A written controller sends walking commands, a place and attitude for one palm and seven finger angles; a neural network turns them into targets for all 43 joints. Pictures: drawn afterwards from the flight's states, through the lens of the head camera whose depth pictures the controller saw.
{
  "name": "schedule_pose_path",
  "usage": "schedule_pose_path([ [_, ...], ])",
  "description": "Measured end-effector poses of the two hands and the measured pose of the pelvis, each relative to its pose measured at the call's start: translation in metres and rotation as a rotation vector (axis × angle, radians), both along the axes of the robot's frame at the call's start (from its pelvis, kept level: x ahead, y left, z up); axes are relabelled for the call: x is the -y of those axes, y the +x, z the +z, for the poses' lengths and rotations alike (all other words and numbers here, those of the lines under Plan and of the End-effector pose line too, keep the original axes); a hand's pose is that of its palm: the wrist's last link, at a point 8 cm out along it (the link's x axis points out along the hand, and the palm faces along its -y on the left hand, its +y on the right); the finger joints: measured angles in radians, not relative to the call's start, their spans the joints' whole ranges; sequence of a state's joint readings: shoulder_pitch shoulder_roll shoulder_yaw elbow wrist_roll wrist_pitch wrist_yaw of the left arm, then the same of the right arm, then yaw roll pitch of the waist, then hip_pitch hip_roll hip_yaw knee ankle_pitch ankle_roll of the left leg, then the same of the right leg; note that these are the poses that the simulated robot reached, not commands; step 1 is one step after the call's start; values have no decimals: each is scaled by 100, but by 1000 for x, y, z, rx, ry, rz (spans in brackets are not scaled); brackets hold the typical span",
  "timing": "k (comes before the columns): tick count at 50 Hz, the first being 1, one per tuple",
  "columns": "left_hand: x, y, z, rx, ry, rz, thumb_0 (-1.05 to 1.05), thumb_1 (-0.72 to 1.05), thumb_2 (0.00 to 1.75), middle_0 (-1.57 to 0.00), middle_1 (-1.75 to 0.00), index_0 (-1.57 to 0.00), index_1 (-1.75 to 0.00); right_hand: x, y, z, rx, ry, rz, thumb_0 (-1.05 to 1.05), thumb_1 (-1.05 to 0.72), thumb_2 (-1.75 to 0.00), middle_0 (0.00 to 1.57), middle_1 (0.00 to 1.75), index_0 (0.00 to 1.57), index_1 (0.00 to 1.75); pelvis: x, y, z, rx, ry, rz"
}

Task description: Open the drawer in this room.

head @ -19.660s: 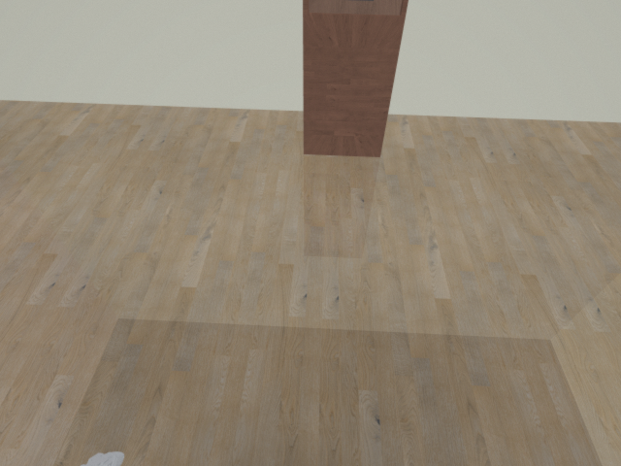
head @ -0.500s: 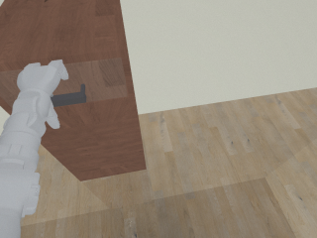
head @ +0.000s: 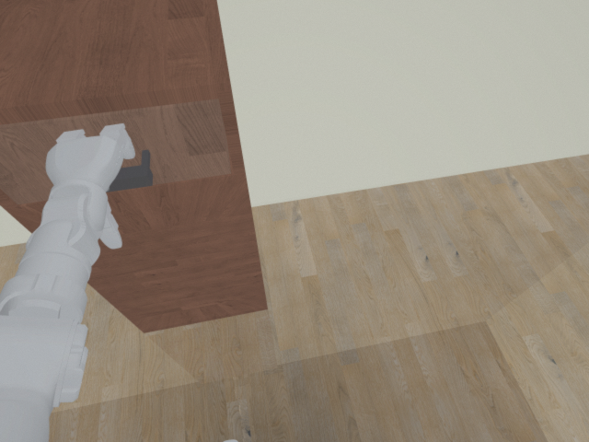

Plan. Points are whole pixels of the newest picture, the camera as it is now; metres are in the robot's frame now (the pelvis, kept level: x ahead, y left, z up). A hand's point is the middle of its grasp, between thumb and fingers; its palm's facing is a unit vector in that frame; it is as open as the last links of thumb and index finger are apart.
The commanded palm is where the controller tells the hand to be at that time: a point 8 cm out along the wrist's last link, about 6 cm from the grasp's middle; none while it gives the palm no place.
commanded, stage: lower the fingers behind the handle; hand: left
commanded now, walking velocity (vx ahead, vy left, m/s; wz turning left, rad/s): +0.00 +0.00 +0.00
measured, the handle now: (107, 171) +0.52 +0.28 +0.05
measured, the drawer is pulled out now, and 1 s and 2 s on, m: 0.00 0.00 0.00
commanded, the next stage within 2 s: close the thumb around the handle in 0.98 s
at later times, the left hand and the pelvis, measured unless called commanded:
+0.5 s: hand (109, 198) +0.48 +0.27 +0.03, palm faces -0.04 -0.03 -1.00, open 13.7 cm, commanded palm +0.46 +0.26 +0.08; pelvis +0.00 +0.01 -0.01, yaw +0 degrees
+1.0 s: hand (110, 204) +0.47 +0.27 +0.02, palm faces -0.06 -0.02 -1.00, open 13.8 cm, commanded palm +0.46 +0.27 +0.08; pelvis -0.01 +0.01 -0.01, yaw -1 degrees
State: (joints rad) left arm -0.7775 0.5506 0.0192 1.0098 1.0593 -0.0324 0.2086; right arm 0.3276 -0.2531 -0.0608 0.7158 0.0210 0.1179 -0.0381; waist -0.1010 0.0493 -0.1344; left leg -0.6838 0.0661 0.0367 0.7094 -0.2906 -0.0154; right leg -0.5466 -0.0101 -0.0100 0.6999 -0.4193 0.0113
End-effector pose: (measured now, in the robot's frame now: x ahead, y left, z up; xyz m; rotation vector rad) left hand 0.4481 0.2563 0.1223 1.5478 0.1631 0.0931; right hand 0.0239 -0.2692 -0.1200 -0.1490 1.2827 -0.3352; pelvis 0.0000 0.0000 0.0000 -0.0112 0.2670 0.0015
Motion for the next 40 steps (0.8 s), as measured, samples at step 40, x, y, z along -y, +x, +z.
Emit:
schedule_pose_path([
  [40, -7, 5, -43, -5, -4, 4, 0, -49, 30, -31, -120, -32, -120, -13, -38, -10, -86, -7, -31, 1, -90, -90, 20, 30, 21, 30, -9, -7, -14, -71, -18, -9],
])
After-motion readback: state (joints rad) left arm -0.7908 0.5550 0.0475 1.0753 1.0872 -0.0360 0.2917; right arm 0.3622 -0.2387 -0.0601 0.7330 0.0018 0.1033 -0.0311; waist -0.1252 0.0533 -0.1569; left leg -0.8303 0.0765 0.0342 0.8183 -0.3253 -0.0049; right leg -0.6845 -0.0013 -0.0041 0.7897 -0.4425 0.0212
